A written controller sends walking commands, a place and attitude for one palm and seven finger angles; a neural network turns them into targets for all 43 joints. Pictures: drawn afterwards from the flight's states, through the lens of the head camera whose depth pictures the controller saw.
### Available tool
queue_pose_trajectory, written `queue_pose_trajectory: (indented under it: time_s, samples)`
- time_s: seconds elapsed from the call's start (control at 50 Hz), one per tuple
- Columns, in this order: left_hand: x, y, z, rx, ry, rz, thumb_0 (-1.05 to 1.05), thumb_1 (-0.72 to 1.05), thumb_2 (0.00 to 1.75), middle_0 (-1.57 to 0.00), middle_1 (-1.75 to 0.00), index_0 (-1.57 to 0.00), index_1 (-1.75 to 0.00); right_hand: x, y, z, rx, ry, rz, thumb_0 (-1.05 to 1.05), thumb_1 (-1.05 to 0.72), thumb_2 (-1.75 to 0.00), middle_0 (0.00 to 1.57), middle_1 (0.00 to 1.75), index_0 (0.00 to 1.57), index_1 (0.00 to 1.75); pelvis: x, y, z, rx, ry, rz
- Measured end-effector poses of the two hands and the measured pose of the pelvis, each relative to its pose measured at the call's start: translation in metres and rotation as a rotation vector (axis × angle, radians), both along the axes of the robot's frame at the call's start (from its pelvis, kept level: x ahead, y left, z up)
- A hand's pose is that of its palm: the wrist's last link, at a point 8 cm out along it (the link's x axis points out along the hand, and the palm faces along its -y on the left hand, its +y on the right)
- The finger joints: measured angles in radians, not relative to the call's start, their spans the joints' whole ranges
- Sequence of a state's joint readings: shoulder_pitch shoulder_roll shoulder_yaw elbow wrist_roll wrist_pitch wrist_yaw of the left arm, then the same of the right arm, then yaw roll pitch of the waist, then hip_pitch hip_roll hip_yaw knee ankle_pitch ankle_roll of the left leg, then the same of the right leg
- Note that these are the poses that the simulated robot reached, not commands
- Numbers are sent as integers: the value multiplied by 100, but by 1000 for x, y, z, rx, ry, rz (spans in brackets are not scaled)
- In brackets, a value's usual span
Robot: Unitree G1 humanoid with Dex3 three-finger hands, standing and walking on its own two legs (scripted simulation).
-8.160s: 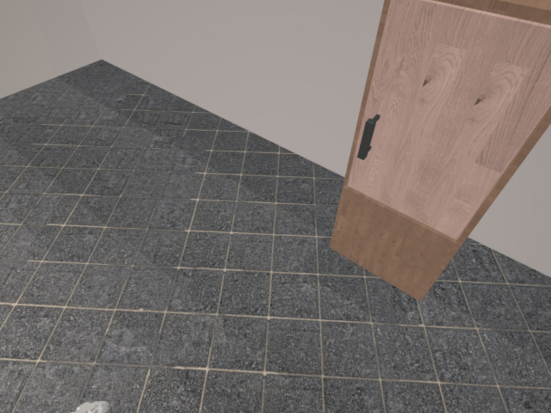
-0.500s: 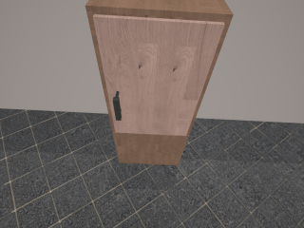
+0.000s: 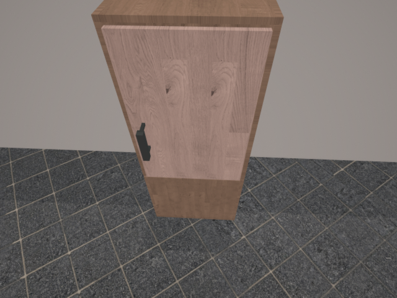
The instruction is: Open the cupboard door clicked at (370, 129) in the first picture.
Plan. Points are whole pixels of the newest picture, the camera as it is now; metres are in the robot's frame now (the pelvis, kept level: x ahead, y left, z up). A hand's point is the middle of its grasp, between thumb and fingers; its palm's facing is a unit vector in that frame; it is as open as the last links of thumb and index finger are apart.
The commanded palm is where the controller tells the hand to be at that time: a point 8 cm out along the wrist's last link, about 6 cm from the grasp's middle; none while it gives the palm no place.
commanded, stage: come to a stop and stand still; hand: left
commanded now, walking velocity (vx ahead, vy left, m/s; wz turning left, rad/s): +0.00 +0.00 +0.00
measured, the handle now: (144, 141) +0.58 +0.21 -0.11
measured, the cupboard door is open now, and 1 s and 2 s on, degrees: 0 0 0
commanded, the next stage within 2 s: look again from close up in 0.56 s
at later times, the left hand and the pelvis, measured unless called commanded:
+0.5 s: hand out of the picture +0.02 +0.19 -0.18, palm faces +0.04 -0.98 -0.19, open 7.3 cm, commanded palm none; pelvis +0.02 +0.02 +0.00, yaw -1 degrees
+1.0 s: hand out of the picture +0.03 +0.25 -0.18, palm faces -0.02 -0.97 -0.23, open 7.3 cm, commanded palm none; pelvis +0.00 +0.06 -0.01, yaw -2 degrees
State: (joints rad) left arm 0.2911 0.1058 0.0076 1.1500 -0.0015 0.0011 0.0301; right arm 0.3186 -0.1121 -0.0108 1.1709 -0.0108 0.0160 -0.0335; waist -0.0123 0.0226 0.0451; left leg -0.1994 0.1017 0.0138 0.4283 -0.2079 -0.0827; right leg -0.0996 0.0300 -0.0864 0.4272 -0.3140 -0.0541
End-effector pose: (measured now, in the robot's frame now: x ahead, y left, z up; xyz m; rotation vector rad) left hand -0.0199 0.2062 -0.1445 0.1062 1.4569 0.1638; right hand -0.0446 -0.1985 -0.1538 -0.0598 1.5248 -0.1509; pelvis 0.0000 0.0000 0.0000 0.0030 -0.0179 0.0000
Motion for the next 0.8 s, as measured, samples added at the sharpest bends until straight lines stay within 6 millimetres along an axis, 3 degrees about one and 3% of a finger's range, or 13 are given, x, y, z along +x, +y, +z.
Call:
queue_pose_trajectory:
  time_s: [0.16,0.36,0.66,0.8]
  samples:
    - [2,-5,-4,-25,18,18,0,91,90,-20,-30,-20,-30,34,-2,2,-30,-54,18,0,-91,-90,20,30,20,29,12,5,0,4,2,-2]
    - [20,14,-4,-5,-11,5,0,91,90,-20,-30,-20,-30,63,-6,5,-70,-107,37,1,-93,-90,20,30,20,29,21,14,0,7,-3,-7]
    - [41,46,1,33,-52,-27,0,91,90,-20,-30,-20,-30,60,9,7,-62,-103,34,0,-92,-90,20,30,20,29,23,29,1,10,-5,-13]
    - [43,61,-5,41,-88,-82,0,91,90,-20,-30,-20,-30,62,17,3,-74,-181,25,1,-93,-90,20,30,20,29,13,47,-8,-14,10,-28]
